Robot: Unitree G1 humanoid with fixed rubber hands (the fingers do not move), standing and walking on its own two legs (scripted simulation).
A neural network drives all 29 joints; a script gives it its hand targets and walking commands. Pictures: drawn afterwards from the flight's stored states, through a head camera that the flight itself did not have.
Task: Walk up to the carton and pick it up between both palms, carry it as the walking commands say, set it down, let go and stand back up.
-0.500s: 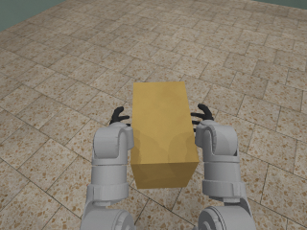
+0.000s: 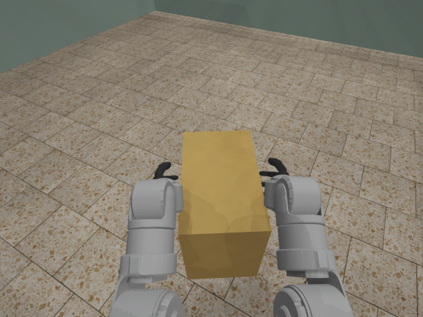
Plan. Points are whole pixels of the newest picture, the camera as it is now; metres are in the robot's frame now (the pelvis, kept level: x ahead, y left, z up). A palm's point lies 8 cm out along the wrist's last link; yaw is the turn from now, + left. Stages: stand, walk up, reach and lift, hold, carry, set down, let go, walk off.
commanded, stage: carry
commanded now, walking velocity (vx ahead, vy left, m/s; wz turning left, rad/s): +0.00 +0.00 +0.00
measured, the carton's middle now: (219, 203) +0.34 +0.01 +0.02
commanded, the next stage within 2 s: hold in 1.86 s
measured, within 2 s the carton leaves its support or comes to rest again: neither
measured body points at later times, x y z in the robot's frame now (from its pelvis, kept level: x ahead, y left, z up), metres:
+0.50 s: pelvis -0.02 +0.03 -0.01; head -0.03 +0.03 +0.44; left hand +0.29 +0.15 +0.08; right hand +0.30 -0.08 +0.08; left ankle +0.06 +0.12 -0.73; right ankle +0.06 -0.10 -0.73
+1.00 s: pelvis +0.01 +0.01 +0.00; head +0.00 +0.01 +0.45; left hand +0.34 +0.13 +0.08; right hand +0.34 -0.10 +0.08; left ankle +0.06 +0.12 -0.73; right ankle +0.07 -0.10 -0.73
